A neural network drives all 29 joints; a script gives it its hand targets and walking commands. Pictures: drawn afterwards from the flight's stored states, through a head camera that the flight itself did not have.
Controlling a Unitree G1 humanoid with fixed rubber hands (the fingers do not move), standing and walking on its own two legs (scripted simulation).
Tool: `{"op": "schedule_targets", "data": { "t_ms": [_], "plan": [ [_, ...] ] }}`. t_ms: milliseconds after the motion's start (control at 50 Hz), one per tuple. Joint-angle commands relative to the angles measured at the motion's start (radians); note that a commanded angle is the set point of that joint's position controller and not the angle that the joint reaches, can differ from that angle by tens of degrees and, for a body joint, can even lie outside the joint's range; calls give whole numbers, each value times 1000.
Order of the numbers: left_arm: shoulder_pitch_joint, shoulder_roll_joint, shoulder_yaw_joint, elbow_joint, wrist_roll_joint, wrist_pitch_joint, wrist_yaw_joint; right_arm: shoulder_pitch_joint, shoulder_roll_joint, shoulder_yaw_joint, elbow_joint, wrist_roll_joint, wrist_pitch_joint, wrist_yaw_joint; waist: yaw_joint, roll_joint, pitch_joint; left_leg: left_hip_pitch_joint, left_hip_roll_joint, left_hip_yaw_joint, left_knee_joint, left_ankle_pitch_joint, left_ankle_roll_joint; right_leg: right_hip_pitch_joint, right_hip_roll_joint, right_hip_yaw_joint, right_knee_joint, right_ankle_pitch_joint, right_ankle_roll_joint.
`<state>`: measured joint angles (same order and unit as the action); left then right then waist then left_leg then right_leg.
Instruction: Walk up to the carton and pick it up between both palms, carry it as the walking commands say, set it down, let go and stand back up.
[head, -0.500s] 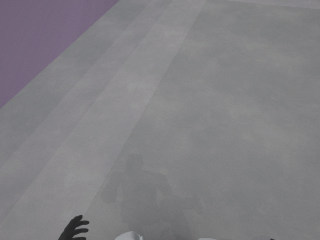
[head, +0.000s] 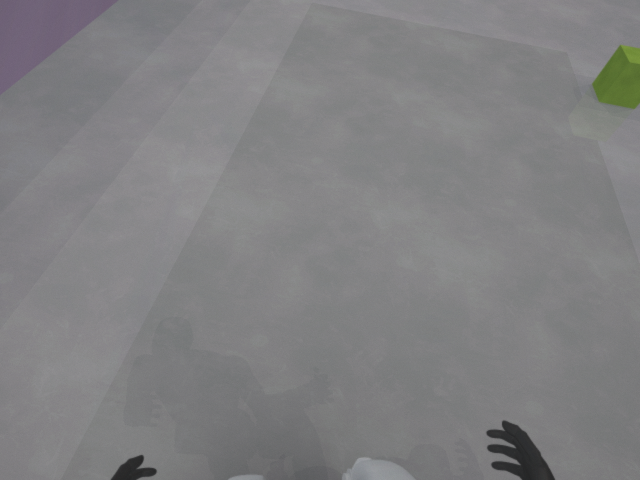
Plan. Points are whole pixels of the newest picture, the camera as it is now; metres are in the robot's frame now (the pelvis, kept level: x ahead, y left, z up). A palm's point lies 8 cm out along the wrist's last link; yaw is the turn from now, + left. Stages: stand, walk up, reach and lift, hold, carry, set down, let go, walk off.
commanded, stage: walk up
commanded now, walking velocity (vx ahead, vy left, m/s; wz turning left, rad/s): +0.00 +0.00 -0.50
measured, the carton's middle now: (627, 77) +2.31 -1.74 -0.65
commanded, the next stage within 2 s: none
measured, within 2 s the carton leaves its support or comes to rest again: neither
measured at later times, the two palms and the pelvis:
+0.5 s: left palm (187, 452) +0.15 +0.18 -0.10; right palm out of the picture +0.02 -0.34 -0.12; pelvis +0.02 -0.07 +0.00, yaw -16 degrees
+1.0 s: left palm (290, 293) +0.41 +0.08 -0.14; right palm (607, 461) +0.18 -0.39 -0.12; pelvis +0.25 -0.13 -0.01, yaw -30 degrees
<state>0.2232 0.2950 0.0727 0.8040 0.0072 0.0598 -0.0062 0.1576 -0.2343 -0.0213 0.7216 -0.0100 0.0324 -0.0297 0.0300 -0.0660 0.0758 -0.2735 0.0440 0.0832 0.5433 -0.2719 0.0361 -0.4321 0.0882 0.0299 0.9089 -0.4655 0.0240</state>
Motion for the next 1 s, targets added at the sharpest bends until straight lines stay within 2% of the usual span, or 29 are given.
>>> {"op": "schedule_targets", "data": {
  "t_ms": [0, 80, 140, 220, 240, 260, 280, 300, 320, 340, 360, 420, 460, 520, 540, 620, 640, 680, 720, 740, 760, 780, 800, 820, 840, 900, 920, 940, 980],
  "plan": [
    [0, 70, 13, -71, -2, 19, -29, 16, -153, -49, -54, -9, -22, -3, -30, 229, -72, 66, 291, -161, -310, 100, 63, -103, -86, -25, 276, 108, 45],
    [-98, 16, -2, -83, -3, 11, -53, 87, -170, -64, -8, -23, -23, -8, -66, 304, -20, 79, 284, -112, -325, -54, 71, -118, -97, -47, 101, 143, 40],
    [-138, 5, -13, -88, -6, 0, -54, 125, -181, -73, 12, -27, -33, -1, -96, 272, -75, 197, 286, -61, -239, 80, 61, -76, -126, -57, -122, 93, 30],
    [-123, 4, 2, -49, 1, -15, -43, 128, -229, -98, 47, -49, -28, 13, -78, 279, -140, 147, 313, -57, -150, 195, 75, 86, -99, -103, -308, 39, 4],
    [20, 30, 9, -25, 10, -24, -48, 125, -262, -117, 56, -68, -35, 30, -44, 259, -268, 61, 303, -67, -237, -309, 63, 261, -83, -168, -293, 63, -4],
    [38, 42, 9, -22, 12, -20, -54, 29, -267, -110, 25, -60, -29, 39, -3, 224, -221, -65, 316, -48, -269, -476, 22, 324, -77, -243, -305, 81, -13],
    [41, 73, 35, 22, 23, -25, -54, -17, -268, -122, 41, -77, -31, 44, 20, 163, -153, -186, 305, -35, -233, -508, -16, 400, -86, -214, -341, 77, -23],
    [168, 85, 32, 47, 21, -37, -35, -38, -201, -91, 24, -67, -37, 51, 88, 44, -186, -269, 206, 55, -45, -485, -58, 542, -125, -151, -437, 57, -62],
    [280, 177, 50, 45, 29, -52, -10, -58, -102, -43, -39, -49, -49, 62, 141, -332, -159, -475, 76, 131, 395, -390, -87, 620, -381, 294, -679, -244, -135],
    [224, 224, 61, 13, 23, -65, 4, -84, -76, -19, -74, -51, -56, 72, 97, -348, -62, -621, 59, 0, 530, -216, -88, 574, -447, 499, -755, -270, -163],
    [181, 198, 47, 7, 19, -73, 9, -110, -80, -31, -47, -51, -64, 69, 78, -229, 12, -607, 110, -40, 531, -142, -95, 488, -436, 449, -795, -247, -181],
    [136, 133, 26, 18, 15, -98, 3, -82, -106, -41, -16, -57, -70, 87, 37, -149, 81, -579, 132, -25, 559, -20, -123, 446, -349, 309, -809, -34, -172],
    [127, 126, 27, 40, 13, -117, -1, -59, -133, -59, 13, -65, -73, 90, 9, -21, 79, -535, 120, -15, 541, 60, -141, 414, -324, 243, -784, 160, -160],
    [181, 129, 18, 75, 9, -144, 1, -84, -125, -71, 24, -63, -69, 95, -1, 45, 90, -446, 108, -20, 447, 85, -156, 355, -327, 226, -769, 338, -161],
    [203, 123, 11, 71, 1, -147, 4, -76, -109, -61, 17, -57, -65, 95, 0, -5, 70, -442, 98, -17, 421, 110, -151, 366, -327, 214, -759, 409, -151],
    [268, 115, 5, 125, 5, -147, 11, -194, -66, -50, -8, -42, -69, 95, 24, -47, 84, -364, 75, -11, 205, 111, -145, 355, -314, 213, -752, 549, -170],
    [271, 121, 10, 128, 8, -144, 11, -213, -68, -49, -18, -34, -67, 94, 32, -111, 89, -355, 73, -6, 172, 92, -139, 377, -310, 214, -742, 581, -181],
    [309, 124, 2, 149, 3, -142, 18, -218, -54, -44, -14, -30, -79, 83, 34, -118, 65, -311, 43, 26, 111, 72, -125, 411, -306, 187, -681, 740, -190],
    [288, 118, -3, 162, -1, -140, 20, -107, -63, -48, 33, -30, -89, 68, -31, -85, -34, -68, -33, 85, -8, 23, -84, 382, -257, 110, -510, 1103, -140],
    [291, 116, -11, 149, -8, -137, 26, 21, -78, -54, 72, -31, -95, 56, -81, -30, -126, 142, -65, 108, -36, 58, -59, 309, -207, 73, -321, 1172, -116],
    [287, 94, -13, 130, -15, -146, 27, 202, -146, -74, 115, -28, -102, 44, -155, 40, -237, 436, 79, -17, -10, 169, -10, 106, -192, 66, -66, 968, -82],
    [302, 6, -26, 99, -18, -151, 24, 335, -274, -109, 141, -44, -106, 29, -178, 375, -348, 678, 429, -431, -112, 280, 75, -168, -79, 9, 227, 150, -35],
    [279, 4, -15, 80, -21, -145, 30, 384, -300, -108, 141, -42, -105, 30, -169, 275, -371, 626, 507, -540, -170, 336, 144, -195, -68, 59, 436, -70, -53],
    [195, 16, -7, 59, -9, -139, 29, 332, -276, -106, 146, -32, -111, 29, -144, 223, -249, 502, 471, -479, -221, 264, 149, -231, -111, 81, 486, -10, -72],
    [146, 24, -9, 61, -5, -143, 25, 258, -203, -81, 140, -29, -117, 31, -125, 111, -189, 382, 412, -369, -246, 158, 142, -206, -151, 77, 420, 72, -86],
    [148, -17, -6, 58, 18, -111, -6, 108, -113, -53, 127, -24, -118, 29, -54, 195, -52, 60, 357, -232, -369, -132, 98, -120, -215, 33, 310, 135, -45],
    [140, -9, -7, 49, 18, -107, -14, 107, -107, -48, 122, -22, -119, 28, -51, 230, -23, 58, 369, -231, -377, -115, 102, -128, -222, 19, 250, 126, -42],
    [114, -19, 0, 38, 17, -104, -18, 116, -83, -37, 134, -23, -119, 29, -33, 185, -7, 8, 385, -201, -392, -77, 99, -105, -238, 10, 173, 111, -37],
    [71, -37, -9, 21, 18, -95, -36, 72, -105, -45, 142, -23, -114, 35, -9, 215, 24, -76, 327, -79, -385, -109, 30, 11, -235, -35, -53, 139, -37]
  ]
}}
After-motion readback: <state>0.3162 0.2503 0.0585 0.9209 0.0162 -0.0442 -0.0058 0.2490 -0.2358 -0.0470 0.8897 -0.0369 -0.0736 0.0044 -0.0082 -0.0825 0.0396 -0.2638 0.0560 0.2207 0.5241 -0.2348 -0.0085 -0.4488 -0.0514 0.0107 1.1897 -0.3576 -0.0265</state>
